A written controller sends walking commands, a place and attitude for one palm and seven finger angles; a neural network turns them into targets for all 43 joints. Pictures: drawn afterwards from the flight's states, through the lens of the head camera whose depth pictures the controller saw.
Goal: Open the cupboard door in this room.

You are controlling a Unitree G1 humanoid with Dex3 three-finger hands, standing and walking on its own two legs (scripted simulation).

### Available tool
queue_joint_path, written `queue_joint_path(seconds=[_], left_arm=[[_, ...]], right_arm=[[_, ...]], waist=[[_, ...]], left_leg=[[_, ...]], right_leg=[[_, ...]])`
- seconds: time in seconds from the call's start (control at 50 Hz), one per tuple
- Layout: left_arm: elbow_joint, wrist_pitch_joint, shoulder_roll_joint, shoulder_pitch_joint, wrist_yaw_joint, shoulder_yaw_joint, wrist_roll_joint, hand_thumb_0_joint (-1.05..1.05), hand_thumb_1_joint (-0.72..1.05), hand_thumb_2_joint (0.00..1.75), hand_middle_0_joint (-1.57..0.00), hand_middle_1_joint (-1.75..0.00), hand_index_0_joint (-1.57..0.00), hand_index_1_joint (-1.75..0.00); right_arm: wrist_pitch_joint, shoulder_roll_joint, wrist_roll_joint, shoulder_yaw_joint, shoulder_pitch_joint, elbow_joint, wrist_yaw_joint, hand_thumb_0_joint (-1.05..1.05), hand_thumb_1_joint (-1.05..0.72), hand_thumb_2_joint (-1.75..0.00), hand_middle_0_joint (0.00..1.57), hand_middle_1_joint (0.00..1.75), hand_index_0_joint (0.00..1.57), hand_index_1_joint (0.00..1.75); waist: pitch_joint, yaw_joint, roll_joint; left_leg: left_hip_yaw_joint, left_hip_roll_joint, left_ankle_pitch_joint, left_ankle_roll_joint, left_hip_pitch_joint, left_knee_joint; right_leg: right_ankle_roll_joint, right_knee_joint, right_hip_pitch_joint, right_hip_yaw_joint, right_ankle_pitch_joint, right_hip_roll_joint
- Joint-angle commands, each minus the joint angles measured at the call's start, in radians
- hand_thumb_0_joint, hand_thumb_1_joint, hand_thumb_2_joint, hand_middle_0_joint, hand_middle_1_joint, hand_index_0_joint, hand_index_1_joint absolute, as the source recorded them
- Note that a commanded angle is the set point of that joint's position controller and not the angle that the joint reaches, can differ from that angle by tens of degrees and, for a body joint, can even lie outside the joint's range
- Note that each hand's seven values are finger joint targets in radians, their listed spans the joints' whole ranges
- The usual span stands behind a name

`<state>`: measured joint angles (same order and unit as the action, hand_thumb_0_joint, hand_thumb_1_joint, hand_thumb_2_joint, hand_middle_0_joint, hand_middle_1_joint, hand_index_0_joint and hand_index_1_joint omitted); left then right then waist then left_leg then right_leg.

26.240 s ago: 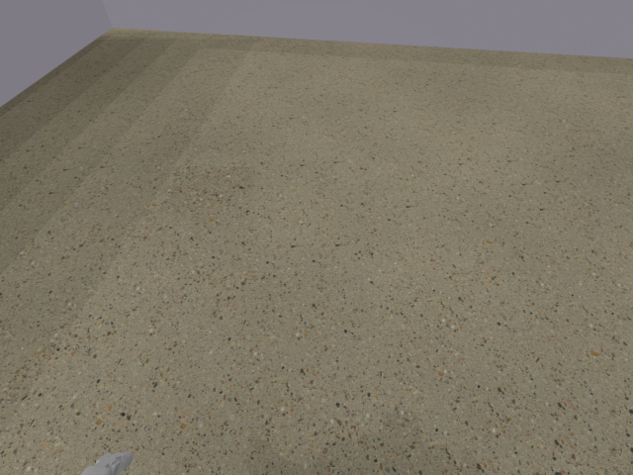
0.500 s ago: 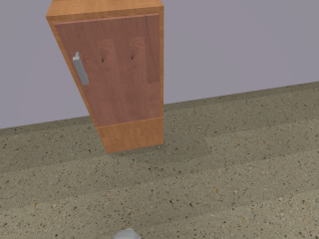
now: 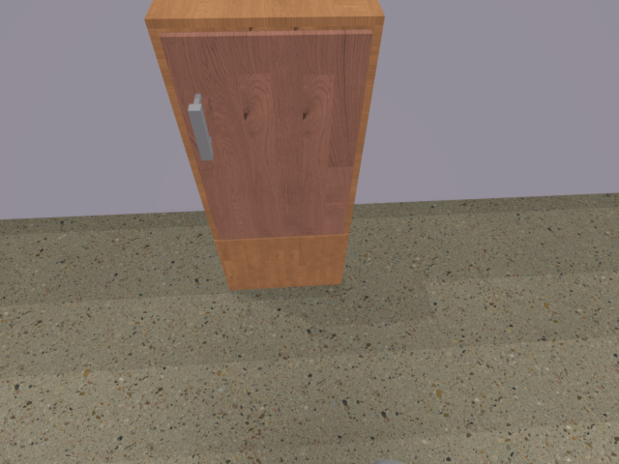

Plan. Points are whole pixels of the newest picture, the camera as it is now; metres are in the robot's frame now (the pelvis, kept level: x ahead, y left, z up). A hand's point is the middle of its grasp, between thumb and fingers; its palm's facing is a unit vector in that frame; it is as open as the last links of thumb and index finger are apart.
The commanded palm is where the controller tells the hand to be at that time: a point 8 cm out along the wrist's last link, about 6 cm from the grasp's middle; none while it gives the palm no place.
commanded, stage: take the last steps up to it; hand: left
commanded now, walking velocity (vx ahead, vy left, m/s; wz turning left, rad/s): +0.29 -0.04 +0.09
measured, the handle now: (202, 127) +0.71 +0.26 -0.01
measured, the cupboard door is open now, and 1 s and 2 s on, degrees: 0 0 0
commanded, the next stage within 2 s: come to a stop and stand still in 0.74 s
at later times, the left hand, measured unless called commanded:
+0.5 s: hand out of the picture -0.06 +0.08 -0.15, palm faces +0.22 -0.96 -0.18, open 7.4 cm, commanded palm none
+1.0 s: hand (205, 369) +0.28 +0.19 -0.17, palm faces +0.10 -0.96 -0.24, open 7.3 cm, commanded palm none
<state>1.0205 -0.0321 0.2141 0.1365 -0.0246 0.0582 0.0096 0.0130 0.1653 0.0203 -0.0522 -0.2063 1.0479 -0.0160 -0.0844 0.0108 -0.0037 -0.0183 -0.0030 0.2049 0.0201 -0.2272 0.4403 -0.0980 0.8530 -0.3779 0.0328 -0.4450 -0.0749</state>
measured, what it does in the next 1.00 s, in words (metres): walks ahead: right foot, then left foot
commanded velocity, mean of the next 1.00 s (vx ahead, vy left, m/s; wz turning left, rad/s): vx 0.14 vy -0.01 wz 0.01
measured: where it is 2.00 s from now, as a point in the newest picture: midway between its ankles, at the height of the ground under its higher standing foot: outside the picture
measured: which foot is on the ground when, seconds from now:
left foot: down 0.00-0.10, up 0.12-0.64, down 0.66-1.00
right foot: up 0.00-0.08, down 0.10-0.66, up 0.68-1.00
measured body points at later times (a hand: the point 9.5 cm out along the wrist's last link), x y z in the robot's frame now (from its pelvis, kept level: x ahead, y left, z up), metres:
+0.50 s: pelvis +0.07 -0.04 +0.00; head +0.10 -0.07 +0.45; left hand -0.07 +0.13 -0.13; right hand +0.12 -0.28 -0.16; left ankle +0.09 +0.12 -0.69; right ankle +0.00 -0.13 -0.74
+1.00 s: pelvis +0.20 -0.01 -0.01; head +0.22 -0.01 +0.44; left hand +0.27 +0.24 -0.15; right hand +0.24 -0.24 -0.17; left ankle +0.13 +0.10 -0.74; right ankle +0.27 -0.13 -0.73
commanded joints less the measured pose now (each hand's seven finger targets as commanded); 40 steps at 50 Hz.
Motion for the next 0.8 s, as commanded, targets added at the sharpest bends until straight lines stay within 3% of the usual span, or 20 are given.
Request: queue_joint_path(seconds=[0.0,0.04,0.06,0.08,0.1,0.14,0.18,0.2,0.24,0.3,0.4,0.52,0.54,0.58,0.6,0.62,0.64,0.66,0.72,0.78], left_arm=[[-0.024,0.024,0.029,0.086,0.006,-0.006,-0.001,0.0,0.9,0.9,-0.2,-0.3,-0.2,-0.3],[0.011,0.041,0.05,0.177,0.011,-0.005,0.007,0.0,0.9,0.9,-0.2,-0.3,-0.2,-0.3],[0.027,0.053,0.096,0.228,0.008,0.003,0.018,0.0,0.9,0.9,-0.2,-0.3,-0.2,-0.3],[0.025,0.056,0.184,0.254,0.004,0.019,0.028,0.0,0.9,0.9,-0.2,-0.3,-0.2,-0.3],[0.004,0.05,0.198,0.252,0.001,0.014,0.012,0.0,0.9,0.9,-0.2,-0.3,-0.2,-0.3],[0.006,0.064,0.137,0.199,-0.006,0.017,0.011,0.0,0.9,0.9,-0.2,-0.3,-0.2,-0.3],[0.006,0.085,0.069,0.174,0.001,-0.005,0.005,0.0,0.9,0.9,-0.2,-0.3,-0.2,-0.3],[0.006,0.091,0.06,0.188,0.005,-0.007,0.003,0.0,0.9,0.9,-0.2,-0.3,-0.2,-0.3],[0.026,0.103,0.04,0.24,0.005,-0.011,0.001,0.0,0.9,0.9,-0.2,-0.3,-0.2,-0.3],[0.055,0.113,0.02,0.323,0.004,-0.019,0.003,0.0,0.9,0.9,-0.2,-0.3,-0.2,-0.3],[0.097,0.12,0.027,0.399,0.0,-0.017,0.01,0.0,0.9,0.9,-0.2,-0.3,-0.2,-0.3],[0.143,0.107,0.03,0.443,-0.006,-0.015,0.017,0.0,0.9,0.9,-0.2,-0.3,-0.2,-0.3],[0.145,0.103,0.038,0.434,-0.006,-0.012,0.018,0.0,0.9,0.9,-0.2,-0.3,-0.2,-0.3],[0.143,0.1,0.033,0.396,-0.005,-0.01,0.009,0.0,0.9,0.9,-0.2,-0.3,-0.2,-0.3],[0.139,0.099,0.023,0.382,-0.004,-0.013,0.005,0.0,0.9,0.9,-0.2,-0.3,-0.2,-0.3],[0.127,0.098,-0.016,0.405,0.0,-0.021,-0.002,0.0,0.9,0.9,-0.2,-0.3,-0.2,-0.3],[0.11,0.102,-0.055,0.396,0.004,-0.035,-0.005,0.0,0.9,0.9,-0.2,-0.3,-0.2,-0.3],[0.092,0.096,-0.043,0.354,-0.003,-0.028,0.003,0.0,0.9,0.9,-0.2,-0.3,-0.2,-0.3],[0.091,0.079,-0.049,0.263,0.008,-0.014,0.008,0.0,0.9,0.9,-0.2,-0.3,-0.2,-0.3],[0.075,0.063,-0.072,0.268,0.017,-0.011,0.01,0.0,0.9,0.9,-0.2,-0.3,-0.2,-0.3]], right_arm=[[-0.011,0.173,0.005,-0.037,-0.034,-0.043,-0.005,0.0,-0.9,-0.9,0.2,0.3,0.2,0.3],[-0.01,0.153,-0.002,-0.037,-0.022,-0.041,-0.001,0.0,-0.9,-0.9,0.2,0.3,0.2,0.3],[-0.011,0.101,-0.007,-0.029,-0.028,-0.045,0.001,0.0,-0.9,-0.9,0.2,0.3,0.2,0.3],[-0.012,0.032,-0.009,-0.013,-0.02,-0.077,0.004,0.0,-0.9,-0.9,0.2,0.3,0.2,0.3],[-0.003,0.097,0.002,-0.026,0.044,-0.105,0.011,0.0,-0.9,-0.9,0.2,0.3,0.2,0.3],[0.004,0.098,0.01,-0.033,0.028,-0.078,0.021,0.0,-0.9,-0.9,0.2,0.3,0.2,0.3],[0.001,0.083,0.012,-0.035,-0.047,-0.03,0.031,0.0,-0.9,-0.9,0.2,0.3,0.2,0.3],[0.0,0.07,0.011,-0.033,-0.073,-0.017,0.034,0.0,-0.9,-0.9,0.2,0.3,0.2,0.3],[-0.001,0.062,0.008,-0.034,-0.076,-0.01,0.036,0.0,-0.9,-0.9,0.2,0.3,0.2,0.3],[-0.003,0.061,0.006,-0.03,-0.031,-0.025,0.033,0.0,-0.9,-0.9,0.2,0.3,0.2,0.3],[-0.013,0.054,0.003,-0.019,0.066,-0.053,0.036,0.0,-0.9,-0.9,0.2,0.3,0.2,0.3],[-0.035,0.019,-0.003,0.002,0.144,-0.072,0.035,0.0,-0.9,-0.9,0.2,0.3,0.2,0.3],[-0.04,0.019,-0.004,0.002,0.132,-0.068,0.034,0.0,-0.9,-0.9,0.2,0.3,0.2,0.3],[-0.055,0.029,-0.001,0.004,0.027,-0.033,0.022,0.0,-0.9,-0.9,0.2,0.3,0.2,0.3],[-0.065,0.058,0.0,-0.003,-0.081,0.003,0.011,0.0,-0.9,-0.9,0.2,0.3,0.2,0.3],[-0.076,0.141,0.006,-0.021,-0.192,0.032,-0.001,0.0,-0.9,-0.9,0.2,0.3,0.2,0.3],[-0.073,0.216,0.002,-0.04,-0.279,0.052,-0.01,0.0,-0.9,-0.9,0.2,0.3,0.2,0.3],[-0.059,0.213,-0.004,-0.036,-0.285,0.06,-0.013,0.0,-0.9,-0.9,0.2,0.3,0.2,0.3],[-0.067,0.096,-0.003,-0.008,-0.125,0.03,-0.016,0.0,-0.9,-0.9,0.2,0.3,0.2,0.3],[-0.081,0.068,0.0,-0.005,-0.102,0.023,-0.014,0.0,-0.9,-0.9,0.2,0.3,0.2,0.3]], waist=[[0.115,-0.008,-0.177],[0.126,-0.048,-0.112],[0.111,-0.07,0.041],[0.051,-0.082,0.336],[-0.028,-0.103,0.268],[-0.123,-0.051,0.243],[-0.119,-0.004,0.129],[-0.086,-0.001,0.113],[-0.062,-0.008,0.121],[-0.058,-0.032,0.15],[-0.049,-0.057,0.124],[-0.024,-0.08,0.156],[-0.017,-0.072,0.167],[0.047,-0.018,0.138],[0.107,0.03,0.098],[0.213,0.066,-0.054],[0.254,0.079,-0.235],[0.214,0.082,-0.173],[0.008,0.024,-0.104],[0.018,-0.016,-0.091]], left_leg=[[0.223,-0.216,-0.132,0.123,0.015,-0.118],[0.199,-0.156,0.147,0.069,-0.106,-0.054],[0.122,-0.073,0.275,0.021,-0.234,0.099],[0.0,0.035,0.38,-0.032,-0.401,0.319],[0.05,-0.015,0.37,-0.023,-0.411,0.444],[0.065,-0.053,0.236,-0.017,-0.42,0.581],[0.049,-0.072,0.095,-0.028,-0.375,0.62],[0.031,-0.067,0.05,-0.037,-0.36,0.626],[0.02,-0.069,-0.008,-0.046,-0.366,0.632],[0.018,-0.083,-0.031,-0.056,-0.401,0.594],[-0.009,-0.1,0.014,-0.049,-0.433,0.463],[-0.08,-0.062,0.088,-0.021,-0.288,0.237],[-0.09,-0.056,0.092,-0.015,-0.239,0.199],[-0.131,-0.008,0.005,-0.002,-0.046,0.048],[-0.118,-0.02,-0.072,0.01,0.144,-0.021],[0.06,-0.19,-0.246,0.062,0.401,-0.008],[0.313,-0.413,-0.48,0.17,0.527,-0.027],[0.295,-0.456,-0.519,0.221,0.458,-0.063],[0.153,-0.368,-0.419,0.181,0.163,-0.155],[0.045,-0.309,-0.424,0.149,0.083,-0.183]], right_leg=[[0.017,-0.202,0.129,0.04,0.053,0.032],[0.024,-0.407,0.315,0.048,0.17,0.036],[0.048,-0.53,0.409,-0.07,0.055,-0.069],[0.134,-0.691,0.4,-0.384,-0.169,-0.295],[0.198,-0.769,0.243,-0.463,-0.311,-0.369],[0.192,-0.802,0.141,-0.441,-0.321,-0.324],[0.165,-0.752,0.139,-0.246,-0.1,-0.235],[0.154,-0.731,0.17,-0.166,0.004,-0.2],[0.149,-0.723,0.214,-0.101,0.126,-0.173],[0.159,-0.715,0.273,-0.092,0.244,-0.18],[0.224,-0.692,0.367,-0.107,0.363,-0.218],[0.231,-0.6,0.388,-0.072,0.601,-0.217],[0.228,-0.576,0.374,-0.063,0.61,-0.22],[0.193,-0.445,0.343,-0.001,0.726,-0.161],[0.165,-0.3,0.267,0.03,0.723,-0.124],[0.124,-0.1,0.072,0.066,0.475,-0.051],[0.089,0.149,-0.144,0.099,-0.112,0.03],[0.1,0.268,-0.184,0.036,-0.184,0.013],[0.084,0.308,-0.185,-0.008,-0.026,-0.057],[0.065,0.217,-0.117,0.009,0.05,-0.055]])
